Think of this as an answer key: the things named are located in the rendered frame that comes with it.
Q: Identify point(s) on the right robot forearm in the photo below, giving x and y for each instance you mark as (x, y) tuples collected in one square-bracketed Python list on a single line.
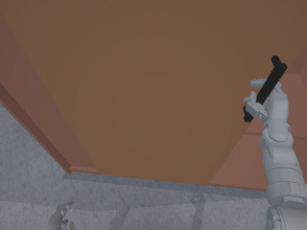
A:
[(286, 185)]

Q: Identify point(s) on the right robot hand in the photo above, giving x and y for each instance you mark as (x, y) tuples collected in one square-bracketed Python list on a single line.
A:
[(275, 107)]

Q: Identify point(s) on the left robot hand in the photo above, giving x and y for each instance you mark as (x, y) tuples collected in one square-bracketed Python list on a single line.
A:
[(56, 222)]

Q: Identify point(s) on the handle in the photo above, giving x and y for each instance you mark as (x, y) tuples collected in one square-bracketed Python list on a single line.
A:
[(274, 77)]

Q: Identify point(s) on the wardrobe door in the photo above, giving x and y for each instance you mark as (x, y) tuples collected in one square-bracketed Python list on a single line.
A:
[(154, 89), (20, 78)]

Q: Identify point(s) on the right robot upper arm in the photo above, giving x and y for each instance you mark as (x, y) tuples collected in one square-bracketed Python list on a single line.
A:
[(286, 218)]

